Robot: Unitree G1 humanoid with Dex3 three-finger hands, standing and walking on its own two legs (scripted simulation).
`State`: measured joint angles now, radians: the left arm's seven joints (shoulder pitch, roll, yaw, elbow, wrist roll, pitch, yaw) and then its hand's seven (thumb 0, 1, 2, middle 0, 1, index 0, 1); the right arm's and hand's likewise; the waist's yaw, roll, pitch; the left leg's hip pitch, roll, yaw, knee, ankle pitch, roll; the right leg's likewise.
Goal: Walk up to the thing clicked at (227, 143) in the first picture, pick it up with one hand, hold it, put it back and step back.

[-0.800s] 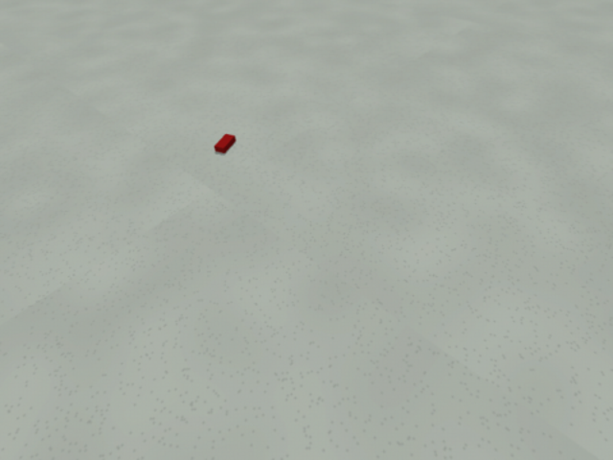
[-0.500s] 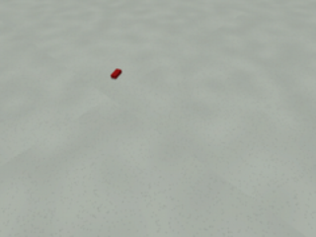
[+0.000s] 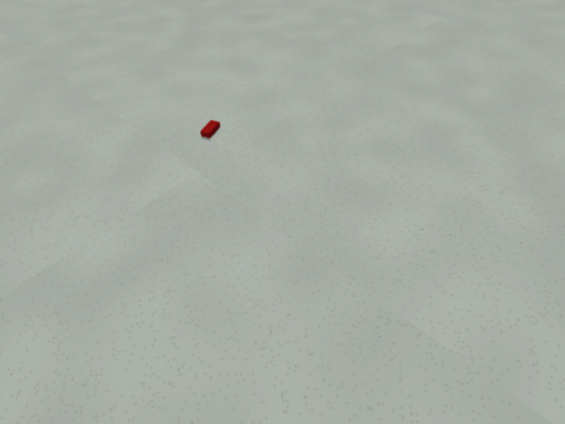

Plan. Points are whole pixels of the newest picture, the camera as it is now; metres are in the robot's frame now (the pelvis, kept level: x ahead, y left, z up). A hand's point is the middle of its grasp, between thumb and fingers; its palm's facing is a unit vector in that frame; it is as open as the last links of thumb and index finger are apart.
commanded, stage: stand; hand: left
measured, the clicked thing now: (210, 129) +1.87 +0.50 -0.77
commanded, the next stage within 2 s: walk up in 0.32 s
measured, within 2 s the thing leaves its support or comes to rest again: neither
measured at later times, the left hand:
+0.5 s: hand out of the picture +0.09 +0.30 -0.15, palm faces +0.19 -0.93 -0.31, open 7.4 cm
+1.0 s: hand (64, 386) +0.23 +0.40 -0.15, palm faces +0.39 -0.88 -0.26, open 7.4 cm
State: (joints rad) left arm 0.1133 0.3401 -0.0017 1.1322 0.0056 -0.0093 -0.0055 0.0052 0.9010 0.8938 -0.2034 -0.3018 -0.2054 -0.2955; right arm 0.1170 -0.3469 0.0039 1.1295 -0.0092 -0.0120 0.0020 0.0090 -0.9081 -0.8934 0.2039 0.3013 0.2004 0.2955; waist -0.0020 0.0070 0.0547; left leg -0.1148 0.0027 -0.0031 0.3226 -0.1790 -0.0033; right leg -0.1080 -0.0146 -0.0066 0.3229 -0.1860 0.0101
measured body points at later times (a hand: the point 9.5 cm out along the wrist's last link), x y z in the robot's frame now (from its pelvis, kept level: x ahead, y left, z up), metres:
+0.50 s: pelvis +0.02 +0.01 +0.00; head +0.04 +0.04 +0.45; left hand +0.08 +0.35 -0.12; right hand +0.14 -0.30 -0.11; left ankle +0.03 +0.14 -0.71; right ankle -0.01 -0.12 -0.75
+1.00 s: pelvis +0.24 +0.10 -0.01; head +0.22 +0.14 +0.44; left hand +0.21 +0.45 -0.13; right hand +0.41 -0.18 -0.09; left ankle +0.14 +0.21 -0.75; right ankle +0.43 -0.01 -0.69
